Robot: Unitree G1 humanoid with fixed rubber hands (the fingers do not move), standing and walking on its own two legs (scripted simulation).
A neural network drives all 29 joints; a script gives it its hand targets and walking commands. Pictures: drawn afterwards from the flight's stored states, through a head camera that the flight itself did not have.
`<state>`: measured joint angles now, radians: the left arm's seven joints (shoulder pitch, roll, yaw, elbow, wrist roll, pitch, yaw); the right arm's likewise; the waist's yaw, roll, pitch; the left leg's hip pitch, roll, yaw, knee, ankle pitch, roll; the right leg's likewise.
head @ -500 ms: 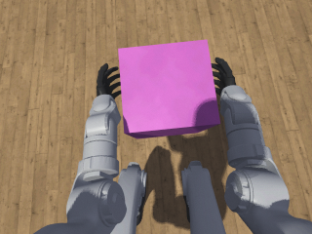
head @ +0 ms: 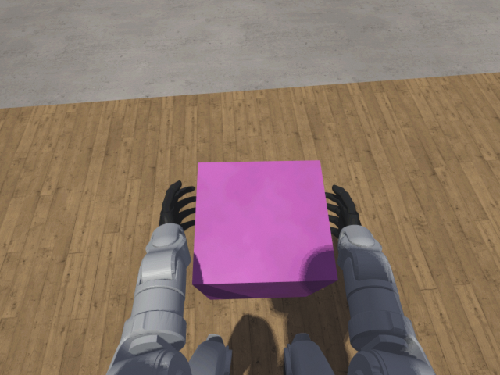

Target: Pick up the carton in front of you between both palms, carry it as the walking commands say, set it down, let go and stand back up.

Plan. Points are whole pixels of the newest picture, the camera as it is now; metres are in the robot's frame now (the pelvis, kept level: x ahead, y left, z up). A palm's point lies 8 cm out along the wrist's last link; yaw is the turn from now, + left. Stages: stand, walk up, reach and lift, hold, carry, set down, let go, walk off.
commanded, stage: reach and lift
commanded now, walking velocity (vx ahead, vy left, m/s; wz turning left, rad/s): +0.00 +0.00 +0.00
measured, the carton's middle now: (258, 238) +0.38 +0.00 -0.11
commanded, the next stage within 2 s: hold in 1.46 s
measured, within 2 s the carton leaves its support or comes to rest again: neither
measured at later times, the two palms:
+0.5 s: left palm (135, 206) +0.33 +0.15 +0.12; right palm (375, 222) +0.32 -0.14 +0.11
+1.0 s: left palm (135, 203) +0.33 +0.15 +0.13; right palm (381, 216) +0.32 -0.15 +0.12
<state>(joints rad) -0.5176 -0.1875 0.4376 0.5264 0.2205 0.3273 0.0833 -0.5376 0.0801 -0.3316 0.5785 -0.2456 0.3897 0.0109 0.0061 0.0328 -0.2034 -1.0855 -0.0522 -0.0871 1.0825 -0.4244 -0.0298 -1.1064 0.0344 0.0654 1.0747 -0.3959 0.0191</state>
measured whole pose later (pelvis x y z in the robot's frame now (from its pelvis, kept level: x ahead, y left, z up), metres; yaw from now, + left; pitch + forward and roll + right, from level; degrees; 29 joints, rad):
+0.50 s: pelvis +0.03 +0.01 +0.09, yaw +0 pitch +0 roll +0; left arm -0.30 -0.16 0.29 0.42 0.26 0.53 0.03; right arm -0.25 0.15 -0.24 0.38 -0.27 0.59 -0.01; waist -0.01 0.01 -0.08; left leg -0.24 -0.03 -0.09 0.48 -0.24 -0.01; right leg -0.25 0.01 0.08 0.46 -0.21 0.02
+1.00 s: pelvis +0.03 +0.00 +0.09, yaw +0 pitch -4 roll +0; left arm -0.36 -0.18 0.34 0.39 0.33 0.59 0.00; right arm -0.32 0.17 -0.27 0.36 -0.32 0.65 0.01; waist -0.01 0.01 0.02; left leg -0.13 -0.02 -0.10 0.42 -0.21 -0.01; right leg -0.15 0.02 0.07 0.41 -0.18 0.01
